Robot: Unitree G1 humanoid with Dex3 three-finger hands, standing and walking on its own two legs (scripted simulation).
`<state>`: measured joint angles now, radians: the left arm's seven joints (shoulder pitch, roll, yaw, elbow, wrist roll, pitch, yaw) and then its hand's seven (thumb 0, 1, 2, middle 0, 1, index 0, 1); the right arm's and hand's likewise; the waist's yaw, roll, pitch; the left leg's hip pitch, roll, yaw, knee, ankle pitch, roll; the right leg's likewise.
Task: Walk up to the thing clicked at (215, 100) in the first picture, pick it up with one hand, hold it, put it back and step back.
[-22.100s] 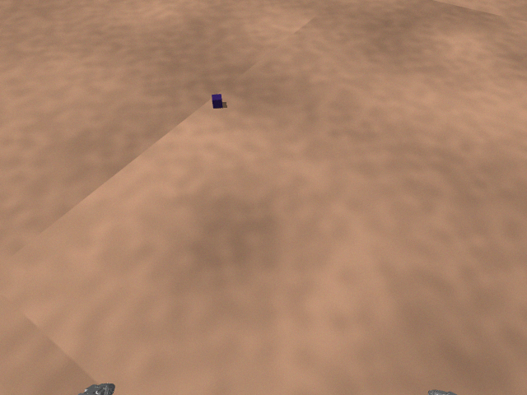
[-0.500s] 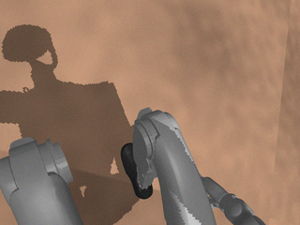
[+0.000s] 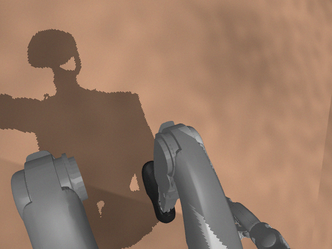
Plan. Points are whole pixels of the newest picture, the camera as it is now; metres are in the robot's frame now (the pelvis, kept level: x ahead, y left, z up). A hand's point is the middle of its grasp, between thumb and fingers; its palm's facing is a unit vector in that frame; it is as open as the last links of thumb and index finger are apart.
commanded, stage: settle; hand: left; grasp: from above
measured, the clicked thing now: out of the picture +0.43 +0.37 -0.25
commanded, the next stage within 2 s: lift in 0.48 s
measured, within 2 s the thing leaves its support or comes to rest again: neither
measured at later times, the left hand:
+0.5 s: hand out of the picture +0.41 +0.37 -0.13, palm faces -0.45 -0.12 -0.88, open 9.0 cm
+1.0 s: hand out of the picture +0.37 +0.37 -0.03, palm faces -0.47 -0.13 -0.87, open 9.0 cm
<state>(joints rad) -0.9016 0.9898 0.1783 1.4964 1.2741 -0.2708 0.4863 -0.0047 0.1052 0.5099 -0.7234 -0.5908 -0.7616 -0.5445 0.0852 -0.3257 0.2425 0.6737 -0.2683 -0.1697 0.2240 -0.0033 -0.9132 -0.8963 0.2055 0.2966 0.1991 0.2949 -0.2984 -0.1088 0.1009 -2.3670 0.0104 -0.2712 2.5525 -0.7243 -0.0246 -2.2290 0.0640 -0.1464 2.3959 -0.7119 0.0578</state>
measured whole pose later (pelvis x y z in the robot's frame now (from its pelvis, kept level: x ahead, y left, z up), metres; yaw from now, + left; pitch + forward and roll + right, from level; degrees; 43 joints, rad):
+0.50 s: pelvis -0.01 -0.01 +0.02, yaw +4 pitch +31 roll -10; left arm -0.90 0.85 0.10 1.29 1.22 -0.29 0.24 -0.01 0.09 0.52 -0.75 -0.57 -0.79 -0.52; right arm 0.12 -0.31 0.13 0.67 -0.15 -0.01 0.16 0.00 -0.91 -0.90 0.20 0.30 0.20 0.29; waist -0.21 -0.03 0.00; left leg -2.33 0.01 -0.20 2.43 -0.67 -0.02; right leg -2.21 0.04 -0.10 2.33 -0.68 0.06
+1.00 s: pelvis -0.02 -0.01 +0.08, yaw +8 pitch +34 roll -8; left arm -0.72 0.74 0.05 1.00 1.10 -0.20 0.07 -0.01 0.08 0.52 -0.76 -0.56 -0.80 -0.51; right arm 0.19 -0.28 0.03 0.66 -0.06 0.04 0.10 0.00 -0.92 -0.90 0.21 0.30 0.20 0.30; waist -0.15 0.03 -0.13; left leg -2.18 0.01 -0.13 2.22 -0.64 0.00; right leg -2.08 0.01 -0.05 2.16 -0.67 0.05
